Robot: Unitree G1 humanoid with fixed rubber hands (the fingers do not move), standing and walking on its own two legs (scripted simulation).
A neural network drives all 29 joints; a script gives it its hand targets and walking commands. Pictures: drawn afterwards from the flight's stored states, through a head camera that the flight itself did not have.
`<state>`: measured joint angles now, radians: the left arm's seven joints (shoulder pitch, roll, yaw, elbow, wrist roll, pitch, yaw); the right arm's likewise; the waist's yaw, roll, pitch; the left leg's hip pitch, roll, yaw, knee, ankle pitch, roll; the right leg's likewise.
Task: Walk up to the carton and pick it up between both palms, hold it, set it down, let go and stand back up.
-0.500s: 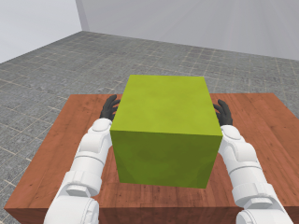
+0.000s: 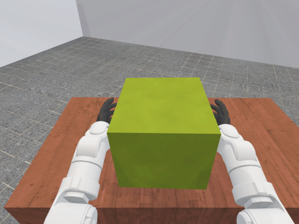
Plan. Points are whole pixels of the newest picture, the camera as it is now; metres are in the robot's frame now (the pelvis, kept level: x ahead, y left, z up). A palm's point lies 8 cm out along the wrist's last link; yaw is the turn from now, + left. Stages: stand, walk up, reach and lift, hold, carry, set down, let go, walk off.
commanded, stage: hold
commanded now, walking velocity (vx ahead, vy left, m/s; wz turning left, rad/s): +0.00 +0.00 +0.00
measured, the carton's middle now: (162, 128) +0.38 -0.02 +0.12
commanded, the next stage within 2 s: none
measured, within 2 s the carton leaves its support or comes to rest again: neither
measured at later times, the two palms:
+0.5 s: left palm (101, 122) +0.36 +0.15 +0.16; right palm (223, 124) +0.34 -0.17 +0.16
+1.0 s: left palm (99, 122) +0.35 +0.15 +0.17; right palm (223, 121) +0.34 -0.17 +0.17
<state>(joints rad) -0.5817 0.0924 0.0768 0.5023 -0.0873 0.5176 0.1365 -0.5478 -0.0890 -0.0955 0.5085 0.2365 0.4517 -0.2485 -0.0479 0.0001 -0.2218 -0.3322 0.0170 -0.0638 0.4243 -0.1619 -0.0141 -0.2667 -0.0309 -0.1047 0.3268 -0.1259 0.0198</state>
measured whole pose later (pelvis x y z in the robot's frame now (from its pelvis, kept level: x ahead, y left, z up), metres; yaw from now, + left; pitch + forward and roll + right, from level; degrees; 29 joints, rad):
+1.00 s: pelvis -0.01 +0.00 +0.00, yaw +0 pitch +2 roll -2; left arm -0.58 0.06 0.14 0.39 -0.04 0.63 0.13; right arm -0.58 -0.10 -0.08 0.46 0.24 0.53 -0.25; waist -0.05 -0.01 -0.22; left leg -0.30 0.02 -0.06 0.42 -0.15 -0.01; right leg -0.24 -0.03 -0.10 0.33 -0.12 0.02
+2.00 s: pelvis -0.01 +0.00 +0.00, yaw +0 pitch +2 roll -2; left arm -0.58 0.06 0.14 0.38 -0.04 0.64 0.13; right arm -0.59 -0.10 -0.08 0.46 0.23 0.53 -0.24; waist -0.05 -0.01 -0.21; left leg -0.30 0.02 -0.06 0.42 -0.15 -0.01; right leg -0.24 -0.03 -0.10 0.33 -0.12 0.02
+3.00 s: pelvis -0.01 +0.00 +0.00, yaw +0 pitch +2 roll -2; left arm -0.58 0.06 0.14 0.38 -0.03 0.64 0.13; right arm -0.59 -0.10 -0.08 0.46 0.23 0.53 -0.24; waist -0.05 -0.01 -0.21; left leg -0.30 0.02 -0.06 0.42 -0.16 -0.01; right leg -0.24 -0.03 -0.10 0.33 -0.12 0.02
